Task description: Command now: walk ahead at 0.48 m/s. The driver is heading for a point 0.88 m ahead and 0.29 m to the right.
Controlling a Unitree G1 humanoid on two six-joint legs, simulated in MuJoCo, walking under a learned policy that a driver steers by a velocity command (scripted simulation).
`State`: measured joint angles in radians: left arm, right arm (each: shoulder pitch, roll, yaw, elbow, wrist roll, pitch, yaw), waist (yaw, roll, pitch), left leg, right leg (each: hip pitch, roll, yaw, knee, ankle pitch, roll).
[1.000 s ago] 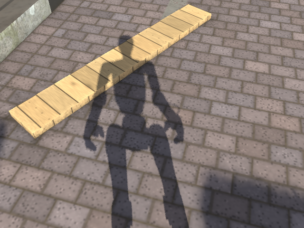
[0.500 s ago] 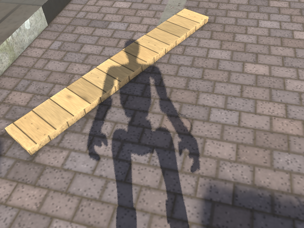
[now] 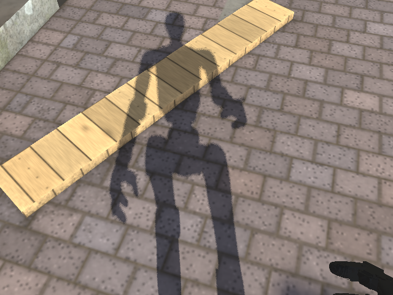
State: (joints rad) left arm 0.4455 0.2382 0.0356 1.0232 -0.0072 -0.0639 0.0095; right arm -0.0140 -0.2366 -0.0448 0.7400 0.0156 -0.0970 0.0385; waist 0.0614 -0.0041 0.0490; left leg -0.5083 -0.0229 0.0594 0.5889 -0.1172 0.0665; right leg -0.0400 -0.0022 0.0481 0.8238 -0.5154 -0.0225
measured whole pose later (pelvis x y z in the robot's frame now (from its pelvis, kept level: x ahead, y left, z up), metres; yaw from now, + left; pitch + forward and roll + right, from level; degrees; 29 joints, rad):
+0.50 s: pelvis +0.29 -0.03 +0.01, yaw +0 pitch +3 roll +2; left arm 0.01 0.24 0.03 0.77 -0.01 -0.10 -0.04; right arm 0.40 -0.28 -0.05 0.98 0.01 -0.05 0.00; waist -0.07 -0.01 0.02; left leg 0.03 -0.01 0.03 0.41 -0.45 0.01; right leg -0.51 -0.02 -0.03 0.51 -0.05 -0.05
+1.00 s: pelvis +0.56 -0.03 +0.01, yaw -9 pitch +2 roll -1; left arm 0.43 0.27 0.07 0.90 -0.02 -0.05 0.02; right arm -0.03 -0.26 -0.03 0.79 0.01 -0.12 0.02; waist 0.10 0.03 0.00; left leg -0.46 0.02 -0.05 0.44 -0.02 0.01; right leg -0.03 0.06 0.12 0.38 -0.39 -0.02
